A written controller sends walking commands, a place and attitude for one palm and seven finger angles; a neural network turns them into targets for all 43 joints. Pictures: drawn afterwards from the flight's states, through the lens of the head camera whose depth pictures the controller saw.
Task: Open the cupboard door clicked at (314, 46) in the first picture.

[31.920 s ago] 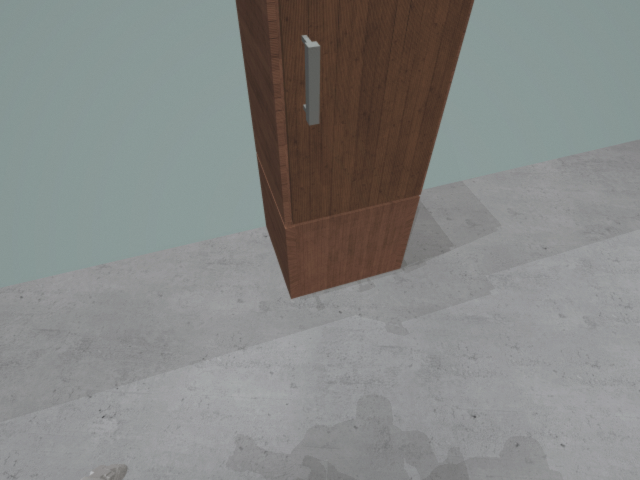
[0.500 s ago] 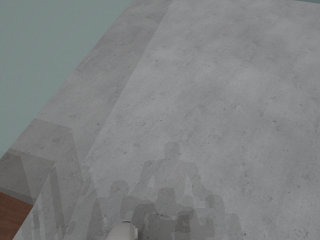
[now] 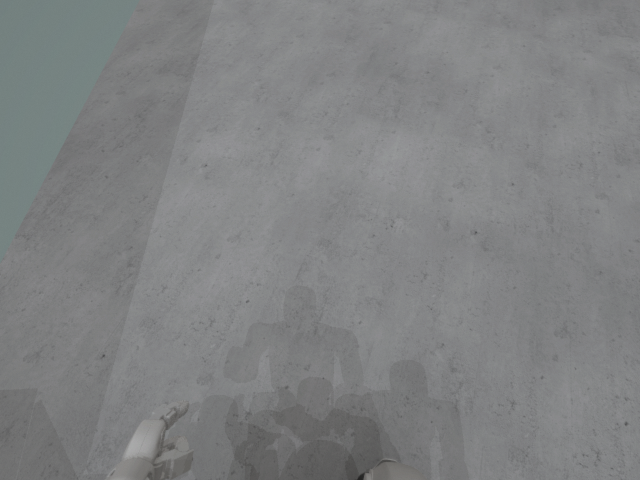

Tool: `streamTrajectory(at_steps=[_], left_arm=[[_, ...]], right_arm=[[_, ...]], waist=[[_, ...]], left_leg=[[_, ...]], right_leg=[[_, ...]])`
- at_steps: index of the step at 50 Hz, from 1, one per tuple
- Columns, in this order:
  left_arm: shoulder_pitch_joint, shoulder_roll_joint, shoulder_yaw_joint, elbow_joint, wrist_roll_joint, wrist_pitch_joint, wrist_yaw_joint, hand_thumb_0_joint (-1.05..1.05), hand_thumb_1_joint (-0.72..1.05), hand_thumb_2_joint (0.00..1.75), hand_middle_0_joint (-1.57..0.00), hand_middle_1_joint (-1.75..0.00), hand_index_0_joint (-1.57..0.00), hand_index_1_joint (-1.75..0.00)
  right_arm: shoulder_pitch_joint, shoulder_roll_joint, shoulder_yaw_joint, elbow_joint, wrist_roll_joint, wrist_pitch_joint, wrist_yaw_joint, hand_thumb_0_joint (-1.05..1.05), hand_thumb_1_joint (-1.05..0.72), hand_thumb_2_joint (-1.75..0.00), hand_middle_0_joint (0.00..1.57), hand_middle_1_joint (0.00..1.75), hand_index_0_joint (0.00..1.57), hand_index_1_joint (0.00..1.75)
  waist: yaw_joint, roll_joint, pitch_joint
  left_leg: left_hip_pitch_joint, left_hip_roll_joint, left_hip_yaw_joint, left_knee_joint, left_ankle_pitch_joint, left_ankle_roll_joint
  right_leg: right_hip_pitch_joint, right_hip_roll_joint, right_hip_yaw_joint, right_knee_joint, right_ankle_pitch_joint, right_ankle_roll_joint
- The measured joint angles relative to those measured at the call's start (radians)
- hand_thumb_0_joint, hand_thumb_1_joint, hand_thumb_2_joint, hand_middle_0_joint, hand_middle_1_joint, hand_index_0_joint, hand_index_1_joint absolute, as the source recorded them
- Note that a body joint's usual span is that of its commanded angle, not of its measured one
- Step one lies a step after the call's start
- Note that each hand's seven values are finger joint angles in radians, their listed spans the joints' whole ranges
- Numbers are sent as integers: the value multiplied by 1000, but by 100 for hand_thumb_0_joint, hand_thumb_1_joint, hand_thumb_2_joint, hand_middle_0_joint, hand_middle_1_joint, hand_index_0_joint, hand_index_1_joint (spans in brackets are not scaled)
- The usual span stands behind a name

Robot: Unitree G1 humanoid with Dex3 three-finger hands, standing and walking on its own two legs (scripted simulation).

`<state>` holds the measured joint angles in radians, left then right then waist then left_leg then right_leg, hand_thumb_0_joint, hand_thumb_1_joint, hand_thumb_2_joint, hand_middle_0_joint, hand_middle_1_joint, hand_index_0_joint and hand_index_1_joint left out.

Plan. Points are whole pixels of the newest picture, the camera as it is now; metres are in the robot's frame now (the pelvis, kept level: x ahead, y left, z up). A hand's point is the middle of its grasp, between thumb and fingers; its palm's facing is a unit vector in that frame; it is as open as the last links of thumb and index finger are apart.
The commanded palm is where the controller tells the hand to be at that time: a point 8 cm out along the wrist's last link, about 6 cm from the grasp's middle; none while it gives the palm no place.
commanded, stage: walk to a spot facing it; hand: left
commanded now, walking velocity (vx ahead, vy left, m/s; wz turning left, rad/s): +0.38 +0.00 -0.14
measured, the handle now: out of the picture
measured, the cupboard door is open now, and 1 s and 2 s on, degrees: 41 41 41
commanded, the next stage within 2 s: turn to face it in 0.50 s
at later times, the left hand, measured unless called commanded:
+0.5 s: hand (201, 391) +0.26 +0.20 -0.17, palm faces -0.01 -0.99 -0.17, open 7.3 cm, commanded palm none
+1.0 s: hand (255, 251) +0.52 +0.13 -0.15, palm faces +0.06 -0.98 -0.18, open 7.2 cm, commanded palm none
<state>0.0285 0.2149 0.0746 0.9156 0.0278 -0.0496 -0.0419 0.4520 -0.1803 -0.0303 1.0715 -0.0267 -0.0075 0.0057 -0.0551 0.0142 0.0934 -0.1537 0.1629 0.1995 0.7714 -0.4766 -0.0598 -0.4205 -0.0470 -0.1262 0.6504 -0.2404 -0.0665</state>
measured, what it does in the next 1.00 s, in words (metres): walks ahead: left foot, then right foot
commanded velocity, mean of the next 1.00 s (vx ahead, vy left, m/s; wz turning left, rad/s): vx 0.18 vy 0.00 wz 0.13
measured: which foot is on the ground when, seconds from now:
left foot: up 0.00-0.34, down 0.36-0.74, up 0.76-1.00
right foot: down 0.00-0.36, up 0.38-0.70, down 0.72-1.00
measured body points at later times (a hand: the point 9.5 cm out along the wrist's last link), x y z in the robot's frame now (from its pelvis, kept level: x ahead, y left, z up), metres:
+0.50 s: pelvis +0.25 +0.01 +0.01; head +0.28 +0.02 +0.46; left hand +0.26 +0.25 -0.15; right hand +0.31 -0.22 -0.13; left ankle +0.29 +0.12 -0.72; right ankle +0.16 -0.09 -0.62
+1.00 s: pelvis +0.43 -0.05 +0.02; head +0.47 -0.03 +0.46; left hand +0.52 +0.19 -0.14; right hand +0.45 -0.28 -0.13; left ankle +0.44 +0.06 -0.69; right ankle +0.42 -0.15 -0.72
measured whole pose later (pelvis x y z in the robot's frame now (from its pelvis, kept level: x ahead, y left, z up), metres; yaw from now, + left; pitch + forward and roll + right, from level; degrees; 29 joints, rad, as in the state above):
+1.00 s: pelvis +0.43 -0.05 +0.02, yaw +3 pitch +1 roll +0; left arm 0.13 0.17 0.06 0.99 0.02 -0.03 0.02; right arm 0.25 -0.15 -0.05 1.04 -0.02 0.04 0.01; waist -0.03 -0.04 0.07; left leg -0.44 0.07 0.13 0.83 -0.41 -0.04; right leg -0.23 -0.13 -0.29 0.52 -0.29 0.00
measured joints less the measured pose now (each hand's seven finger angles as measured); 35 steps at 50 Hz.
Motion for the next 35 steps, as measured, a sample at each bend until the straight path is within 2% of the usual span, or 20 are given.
streamTrajectory(at_steps=[2, 4, 7, 10, 16, 17, 18, 20, 22, 23, 25, 27, 30, 33, 35], left_arm=[[12, -15, -7, 7, -11, -12, 16, 0, 91, 90, -20, -30, -20, -30], [46, -31, -14, 28, -15, -10, 28, 0, 91, 90, -20, -30, -20, -30], [110, -49, -7, 71, -19, -10, 41, -1, 93, 90, -20, -30, -20, -30], [155, -29, 6, 99, -17, -19, 45, -3, 96, 90, -20, -30, -20, -30], [248, -15, -8, 168, -11, -13, 36, -2, 95, 90, -20, -30, -20, -30], [267, -15, -9, 177, -13, -10, 35, -1, 94, 90, -20, -30, -20, -30], [290, -21, -10, 184, -15, -4, 34, -1, 94, 90, -20, -30, -20, -30], [301, -21, -11, 197, -18, 15, 30, -1, 93, 90, -20, -30, -20, -30], [290, -20, -10, 202, -13, 28, 27, 0, 93, 90, -20, -30, -20, -30], [278, -22, -9, 199, -9, 32, 24, 0, 92, 90, -20, -30, -20, -30], [251, -29, -6, 180, -4, 35, 18, 0, 92, 90, -20, -30, -20, -30], [228, -41, -6, 153, -2, 37, 14, 1, 92, 90, -20, -30, -20, -30], [200, -48, 0, 122, 1, 44, 17, 1, 94, 90, -20, -30, -20, -30], [175, -39, 0, 105, 1, 42, 12, 1, 94, 90, -20, -30, -20, -30], [158, -29, -4, 100, 2, 32, 13, 1, 94, 90, -20, -30, -20, -30]], right_arm=[[-37, -8, -7, 22, 5, 15, -2, 1, -91, -90, 20, 30, 20, 30], [-80, -12, -15, 20, 3, 18, -6, 1, -91, -90, 20, 30, 20, 30], [-137, -4, -21, -11, 0, 8, -6, 1, -91, -90, 20, 30, 20, 30], [-185, 7, -23, -40, -1, -3, 2, 1, -91, -90, 20, 30, 19, 30], [-284, 11, -19, -73, 1, -21, 18, 0, -91, -90, 20, 30, 19, 30], [-293, 8, -17, -80, -1, -30, 18, 0, -91, -90, 20, 30, 19, 30], [-298, 0, -15, -91, -6, -44, 17, 0, -91, -90, 20, 30, 20, 30], [-311, 5, -16, -102, -14, -60, 6, 0, -91, -90, 20, 30, 20, 30], [-297, 12, -14, -106, -15, -65, -2, 0, -91, -90, 20, 30, 20, 30], [-283, 16, -13, -103, -15, -67, -7, 0, -91, -90, 20, 30, 20, 30], [-251, 23, -11, -85, -13, -69, -15, 0, -91, -90, 20, 30, 20, 30], [-219, 24, -15, -64, -10, -67, -24, 0, -92, -90, 20, 30, 20, 30], [-174, 13, -16, -40, -9, -54, -18, 0, -93, -90, 20, 30, 20, 30], [-137, 8, -16, -22, -10, -36, -13, 0, -93, -90, 20, 30, 20, 30], [-108, 9, -12, -5, -8, -27, -12, 0, -92, -90, 20, 30, 20, 30]], waist=[[-2, 7, 18], [-4, 7, 17], [-6, -10, -4], [13, -20, -22], [52, -28, -23], [55, -32, -25], [60, -22, -31], [59, -37, -26], [62, -50, -31], [65, -52, -34], [75, -51, -39], [82, -43, -44], [80, -24, -48], [57, -10, -40], [37, -8, -34]], left_leg=[[-129, -19, -88, 283, 2, 15], [-232, -24, -118, 380, 61, 15], [-327, -23, -121, 290, 123, 6], [-372, -27, -114, 141, 191, 3], [-325, -69, -81, -129, 264, 31], [-295, -83, -72, -176, 277, 41], [-268, -83, -77, -214, 310, 66], [-270, -87, -56, -135, 299, 96], [-238, -96, -36, -125, 236, 100], [-213, -102, -30, -146, 224, 97], [-155, -110, -18, -215, 234, 84], [-96, -112, -5, -287, 242, 82], [-20, -101, 14, -359, 237, 69], [30, -86, 31, -365, 199, 44], [46, -74, 26, -325, 151, 24]], right_leg=[[42, 14, -1, 8, -48, 1], [107, 28, 1, -58, -49, 13], [197, 43, 10, -171, -33, 8], [274, 56, 12, -248, -39, 8], [405, 61, 22, -263, -135, 38], [412, 54, 28, -226, -172, 45], [391, 55, 32, -144, -213, 47], [276, 41, 66, 179, -265, 34], [142, 34, 92, 461, -218, 25], [82, 24, 94, 542, -175, 27], [-16, -1, 94, 592, -105, 37], [-81, -26, 87, 523, -64, 49], [-113, -53, 61, 312, -22, 61], [-98, -58, 39, 127, 24, 68], [-47, -50, 25, 10, 65, 69]])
